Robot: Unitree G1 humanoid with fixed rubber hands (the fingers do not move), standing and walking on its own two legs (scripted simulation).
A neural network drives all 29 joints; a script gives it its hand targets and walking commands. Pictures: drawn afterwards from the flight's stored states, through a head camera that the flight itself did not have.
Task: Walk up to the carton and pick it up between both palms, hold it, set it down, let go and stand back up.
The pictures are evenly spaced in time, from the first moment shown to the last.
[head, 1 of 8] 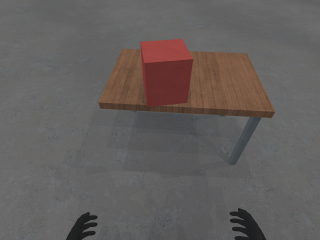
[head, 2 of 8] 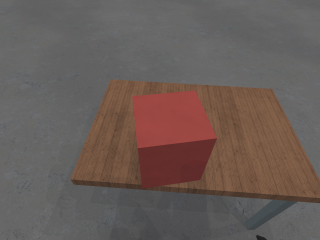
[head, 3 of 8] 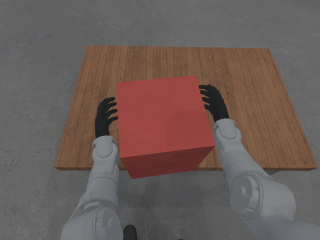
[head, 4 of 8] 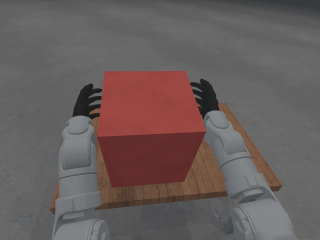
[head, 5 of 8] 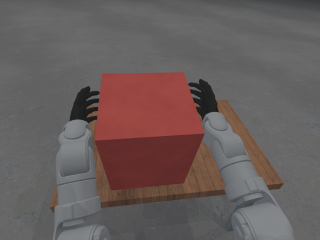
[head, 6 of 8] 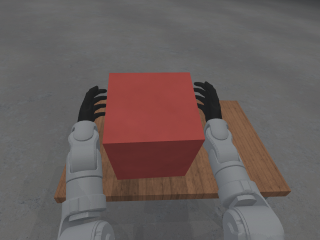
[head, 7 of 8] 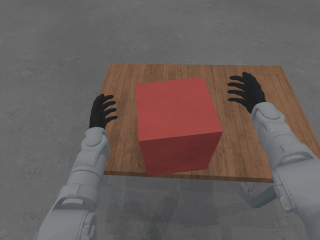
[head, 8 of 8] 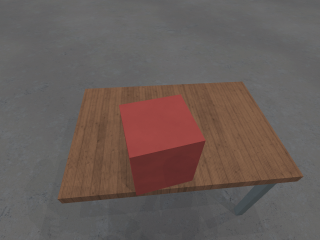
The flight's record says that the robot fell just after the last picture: no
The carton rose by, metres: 0.21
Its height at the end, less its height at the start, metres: +0.00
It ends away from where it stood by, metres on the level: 0.02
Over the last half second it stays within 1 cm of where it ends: yes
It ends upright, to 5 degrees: yes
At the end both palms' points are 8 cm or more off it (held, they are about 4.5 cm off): yes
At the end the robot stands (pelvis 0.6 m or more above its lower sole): yes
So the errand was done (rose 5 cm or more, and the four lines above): yes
